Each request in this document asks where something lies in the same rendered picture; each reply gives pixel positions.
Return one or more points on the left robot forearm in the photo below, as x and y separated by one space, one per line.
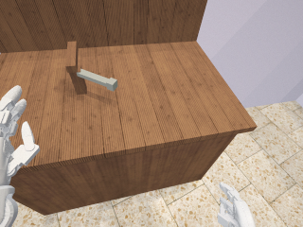
8 206

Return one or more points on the left robot hand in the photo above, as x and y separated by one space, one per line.
10 111

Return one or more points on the tap lever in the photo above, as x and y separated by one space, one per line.
110 83

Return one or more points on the right robot hand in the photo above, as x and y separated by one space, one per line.
238 213

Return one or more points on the counter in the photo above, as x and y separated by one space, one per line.
169 119

